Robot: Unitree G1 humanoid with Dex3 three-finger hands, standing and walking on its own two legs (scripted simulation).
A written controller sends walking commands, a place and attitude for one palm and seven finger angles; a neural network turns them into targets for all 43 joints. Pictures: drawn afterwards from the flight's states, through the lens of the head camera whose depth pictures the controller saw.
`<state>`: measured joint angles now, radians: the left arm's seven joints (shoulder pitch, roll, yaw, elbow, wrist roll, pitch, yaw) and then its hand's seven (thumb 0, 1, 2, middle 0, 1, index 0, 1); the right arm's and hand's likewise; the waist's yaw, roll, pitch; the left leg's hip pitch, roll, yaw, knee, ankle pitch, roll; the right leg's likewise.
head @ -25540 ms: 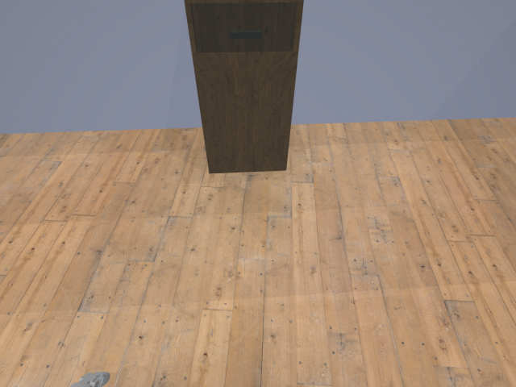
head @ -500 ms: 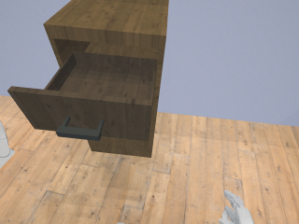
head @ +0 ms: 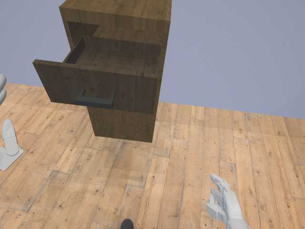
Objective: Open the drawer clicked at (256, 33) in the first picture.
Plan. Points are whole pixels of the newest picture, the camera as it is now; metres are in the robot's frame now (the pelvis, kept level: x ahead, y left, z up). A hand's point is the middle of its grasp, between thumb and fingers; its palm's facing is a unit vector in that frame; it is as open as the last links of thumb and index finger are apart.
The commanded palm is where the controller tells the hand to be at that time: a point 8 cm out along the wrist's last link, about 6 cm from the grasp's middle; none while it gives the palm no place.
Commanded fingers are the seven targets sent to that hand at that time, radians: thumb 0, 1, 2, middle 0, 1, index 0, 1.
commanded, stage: stop stepping back and stand still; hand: left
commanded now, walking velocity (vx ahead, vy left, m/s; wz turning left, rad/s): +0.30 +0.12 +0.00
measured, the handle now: (96, 97) +0.51 +0.23 +0.01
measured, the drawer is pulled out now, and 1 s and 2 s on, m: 0.30 0.30 0.30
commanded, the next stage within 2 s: let the arm hang, fingers relaxed in 0.58 s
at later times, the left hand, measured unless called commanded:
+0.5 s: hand (10, 205) +0.12 +0.22 +0.18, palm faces +0.37 -0.80 -0.47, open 7.5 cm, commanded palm +0.06 +0.28 +0.20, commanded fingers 0.00 0.90 0.90 -0.20 -0.30 -0.20 -0.30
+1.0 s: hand out of the picture -0.02 +0.17 -0.17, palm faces +0.08 -0.98 -0.18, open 7.0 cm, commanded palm none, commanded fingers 0.00 0.90 0.90 -0.20 -0.30 -0.20 -0.30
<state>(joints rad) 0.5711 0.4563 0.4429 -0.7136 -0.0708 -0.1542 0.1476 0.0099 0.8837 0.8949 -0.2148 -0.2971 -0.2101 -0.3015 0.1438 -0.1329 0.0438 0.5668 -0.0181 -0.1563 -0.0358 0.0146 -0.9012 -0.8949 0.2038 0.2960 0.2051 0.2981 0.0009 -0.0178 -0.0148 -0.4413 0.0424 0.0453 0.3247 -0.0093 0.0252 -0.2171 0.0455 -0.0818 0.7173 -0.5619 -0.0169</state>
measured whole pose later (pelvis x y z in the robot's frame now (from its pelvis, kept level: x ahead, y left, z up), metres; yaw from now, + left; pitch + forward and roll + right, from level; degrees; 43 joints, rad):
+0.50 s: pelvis -0.06 -0.01 -0.01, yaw +1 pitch +0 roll +0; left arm 0.62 0.41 0.39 -0.64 -0.03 -0.20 0.14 0.01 0.88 0.89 -0.21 -0.30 -0.21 -0.30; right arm 0.29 -0.19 0.01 0.65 0.01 -0.15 -0.05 0.02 -0.91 -0.90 0.20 0.30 0.20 0.30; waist -0.04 0.00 -0.03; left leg -0.35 0.06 0.05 0.77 -0.42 -0.01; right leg -0.25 0.00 -0.09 0.61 -0.37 -0.05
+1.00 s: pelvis -0.08 -0.01 -0.02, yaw +5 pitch -2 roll +0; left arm 0.30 0.16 0.00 0.76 0.01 0.06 0.01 -0.03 0.98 0.89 -0.21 -0.30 -0.21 -0.30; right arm 0.24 -0.22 -0.01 0.86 -0.02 0.04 0.00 0.01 -0.91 -0.90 0.20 0.30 0.20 0.30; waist -0.03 0.00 0.07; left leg -0.37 0.01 -0.02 0.68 -0.35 0.01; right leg -0.29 0.03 -0.02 0.65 -0.33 -0.03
